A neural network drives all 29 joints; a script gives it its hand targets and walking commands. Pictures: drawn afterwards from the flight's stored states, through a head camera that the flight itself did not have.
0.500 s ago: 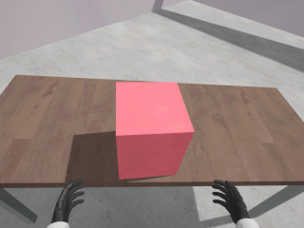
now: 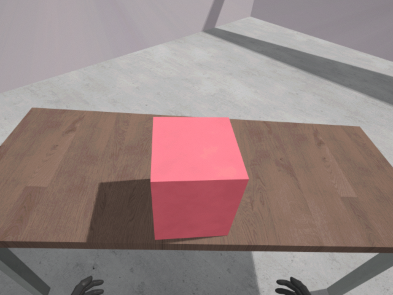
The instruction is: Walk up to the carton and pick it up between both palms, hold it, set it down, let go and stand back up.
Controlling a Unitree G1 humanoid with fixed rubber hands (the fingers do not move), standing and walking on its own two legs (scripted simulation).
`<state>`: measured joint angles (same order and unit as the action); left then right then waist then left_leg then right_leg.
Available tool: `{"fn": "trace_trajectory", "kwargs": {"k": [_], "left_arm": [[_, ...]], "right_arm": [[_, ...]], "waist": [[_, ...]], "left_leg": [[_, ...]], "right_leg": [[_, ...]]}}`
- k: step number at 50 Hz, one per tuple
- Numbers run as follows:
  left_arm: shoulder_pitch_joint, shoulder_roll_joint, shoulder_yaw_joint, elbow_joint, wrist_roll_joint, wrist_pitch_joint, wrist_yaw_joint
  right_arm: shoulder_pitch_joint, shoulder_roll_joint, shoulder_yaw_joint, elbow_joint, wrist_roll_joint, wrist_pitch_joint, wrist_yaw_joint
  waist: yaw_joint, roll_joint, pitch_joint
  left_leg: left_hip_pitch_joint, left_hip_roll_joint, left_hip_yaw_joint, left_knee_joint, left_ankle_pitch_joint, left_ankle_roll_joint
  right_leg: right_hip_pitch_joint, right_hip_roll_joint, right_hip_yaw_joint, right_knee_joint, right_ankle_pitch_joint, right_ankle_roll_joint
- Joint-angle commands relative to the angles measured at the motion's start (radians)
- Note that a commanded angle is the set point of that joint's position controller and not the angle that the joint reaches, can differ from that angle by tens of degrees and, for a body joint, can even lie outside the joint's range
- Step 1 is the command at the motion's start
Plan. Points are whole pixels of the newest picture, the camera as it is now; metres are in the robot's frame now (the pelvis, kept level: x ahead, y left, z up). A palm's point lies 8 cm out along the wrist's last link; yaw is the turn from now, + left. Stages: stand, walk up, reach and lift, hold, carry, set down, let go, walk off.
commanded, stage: set down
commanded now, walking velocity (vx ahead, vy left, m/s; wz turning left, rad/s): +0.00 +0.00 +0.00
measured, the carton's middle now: (191, 178) +0.45 +0.02 -0.03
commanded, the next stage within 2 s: let go in 1.06 s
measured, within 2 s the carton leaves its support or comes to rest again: neither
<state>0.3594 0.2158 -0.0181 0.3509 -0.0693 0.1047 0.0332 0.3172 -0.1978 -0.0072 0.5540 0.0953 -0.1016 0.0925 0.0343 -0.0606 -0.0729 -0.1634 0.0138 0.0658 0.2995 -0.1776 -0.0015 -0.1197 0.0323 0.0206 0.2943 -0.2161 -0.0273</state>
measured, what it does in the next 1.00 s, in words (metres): stands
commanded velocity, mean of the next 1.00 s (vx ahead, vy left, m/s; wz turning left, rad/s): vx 0.00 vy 0.00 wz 0.00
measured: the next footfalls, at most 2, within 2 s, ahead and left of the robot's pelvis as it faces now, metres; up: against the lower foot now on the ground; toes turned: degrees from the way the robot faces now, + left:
none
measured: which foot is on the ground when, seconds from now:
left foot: down 0.00-1.00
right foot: down 0.00-1.00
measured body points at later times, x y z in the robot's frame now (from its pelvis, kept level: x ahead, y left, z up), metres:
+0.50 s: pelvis -0.01 +0.00 -0.01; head +0.01 +0.01 +0.44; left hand +0.15 +0.23 -0.11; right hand +0.16 -0.20 -0.11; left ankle -0.02 +0.12 -0.75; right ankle -0.04 -0.10 -0.75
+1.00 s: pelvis -0.03 +0.00 +0.00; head -0.02 +0.03 +0.44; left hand +0.14 +0.23 -0.11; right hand +0.14 -0.22 -0.10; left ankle -0.02 +0.12 -0.75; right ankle -0.04 -0.10 -0.75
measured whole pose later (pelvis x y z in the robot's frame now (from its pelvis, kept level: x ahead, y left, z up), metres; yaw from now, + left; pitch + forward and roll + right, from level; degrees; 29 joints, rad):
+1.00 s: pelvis -0.03 +0.00 +0.00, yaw -1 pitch +1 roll +0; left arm 0.16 0.21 0.00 0.42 0.01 0.42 0.01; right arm 0.13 -0.13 -0.07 0.68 0.03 0.11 0.03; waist 0.03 -0.06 -0.01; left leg -0.22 0.02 0.08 0.38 -0.19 0.01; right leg -0.18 0.04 0.03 0.38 -0.22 -0.02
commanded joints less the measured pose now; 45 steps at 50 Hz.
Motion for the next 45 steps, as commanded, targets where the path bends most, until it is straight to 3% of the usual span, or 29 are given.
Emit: {"fn": "trace_trajectory", "kwargs": {"k": [1, 7, 16, 17, 18, 20, 23, 25, 32, 33, 35, 38, 42, 45], "left_arm": [[-0.063, 0.088, 0.031, -0.131, -0.010, -0.049, 0.006], [-0.069, 0.086, 0.034, -0.097, -0.012, -0.055, -0.001], [-0.102, 0.085, 0.060, -0.039, 0.027, 0.005, -0.028], [-0.310, 0.064, 0.085, 0.078, 0.075, 0.050, -0.024], [-0.265, 0.054, 0.069, 0.048, 0.078, 0.079, -0.020], [-0.294, 0.036, 0.070, 0.042, 0.074, 0.097, -0.016], [-0.235, 0.032, 0.060, 0.040, 0.078, 0.086, -0.024], [-0.213, 0.033, 0.067, 0.054, 0.089, 0.093, -0.032], [-0.304, 0.020, 0.060, 0.084, 0.100, 0.181, -0.022], [-0.292, 0.032, 0.060, 0.063, 0.092, 0.197, -0.026], [-0.327, 0.050, 0.064, 0.046, 0.084, 0.230, -0.026], [-0.334, 0.066, 0.064, -0.001, 0.072, 0.273, -0.025], [-0.312, 0.078, 0.053, -0.057, 0.085, 0.308, -0.024], [-0.285, 0.074, 0.045, -0.068, 0.088, 0.316, -0.023]], "right_arm": [[-0.040, -0.094, -0.047, -0.153, -0.024, -0.041, -0.018], [-0.028, -0.065, -0.047, -0.123, -0.036, -0.046, -0.032], [-0.076, -0.053, -0.038, -0.072, -0.041, -0.023, -0.047], [-0.262, 0.035, -0.006, 0.064, -0.067, 0.004, -0.048], [-0.221, 0.009, -0.021, 0.041, -0.052, 0.020, -0.042], [-0.218, -0.016, -0.036, 0.042, -0.051, 0.018, -0.048], [-0.180, -0.057, -0.040, 0.098, -0.024, -0.018, -0.068], [-0.195, -0.065, -0.039, 0.134, -0.025, -0.026, -0.079], [-0.297, -0.017, -0.052, 0.169, -0.071, 0.032, -0.089], [-0.301, -0.023, -0.069, 0.106, -0.066, 0.050, -0.094], [-0.311, -0.001, -0.074, 0.062, -0.072, 0.095, -0.098], [-0.280, 0.000, -0.081, 0.035, -0.075, 0.158, -0.098], [-0.258, -0.007, -0.087, 0.022, -0.069, 0.208, -0.083], [-0.259, -0.017, -0.087, 0.017, -0.065, 0.212, -0.065]], "waist": [[0.003, 0.031, -0.017], [-0.007, 0.033, -0.011], [-0.015, 0.021, -0.001], [0.006, 0.108, 0.046], [0.007, 0.111, 0.041], [-0.003, 0.088, -0.033], [-0.016, 0.075, -0.139], [-0.017, 0.067, -0.149], [-0.016, 0.049, -0.058], [-0.016, 0.007, -0.057], [-0.015, -0.014, -0.038], [-0.006, 0.010, -0.032], [-0.003, 0.095, -0.028], [-0.001, 0.105, -0.032]], "left_leg": [[0.074, -0.010, -0.033, 0.006, 0.133, -0.018], [0.063, -0.004, -0.031, 0.028, 0.149, -0.010], [0.057, -0.004, -0.034, 0.043, 0.182, -0.006], [-0.021, 0.008, -0.040, 0.095, 0.184, -0.027], [0.013, 0.006, -0.029, 0.092, 0.162, -0.043], [0.045, 0.010, -0.025, 0.127, 0.227, -0.039], [0.129, -0.007, -0.038, 0.160, 0.389, -0.034], [0.151, -0.010, -0.047, 0.155, 0.422, -0.037], [0.109, 0.010, -0.044, 0.102, 0.245, -0.034], [0.145, 0.013, -0.022, 0.097, 0.183, -0.018], [0.144, 0.013, -0.015, 0.080, 0.103, -0.005], [0.119, 0.015, -0.001, 0.059, 0.073, 0.002], [0.118, 0.013, 0.006, 0.054, 0.115, -0.007], [0.114, 0.016, 0.000, 0.057, 0.136, -0.012]], "right_leg": [[-0.097, -0.028, 0.056, -0.032, 0.165, 0.027], [-0.113, -0.037, 0.064, -0.016, 0.183, 0.029], [-0.092, -0.042, 0.066, -0.008, 0.237, 0.040], [-0.227, -0.044, 0.032, 0.029, 0.136, 0.028], [-0.229, -0.040, 0.025, 0.012, 0.081, 0.017], [-0.230, -0.030, 0.019, 0.045, 0.143, 0.025], [-0.145, -0.004, 0.012, 0.072, 0.349, 0.024], [-0.131, 0.002, 0.008, 0.059, 0.373, 0.022], [-0.180, -0.009, 0.000, 0.002, 0.153, 0.017], [-0.178, -0.019, 0.026, -0.004, 0.140, 0.021], [-0.183, -0.032, 0.032, -0.013, 0.092, 0.028], [-0.170, -0.042, 0.032, -0.016, 0.065, 0.022], [-0.160, -0.044, 0.037, -0.008, 0.090, 0.013], [-0.158, -0.040, 0.036, 0.001, 0.105, 0.009]]}}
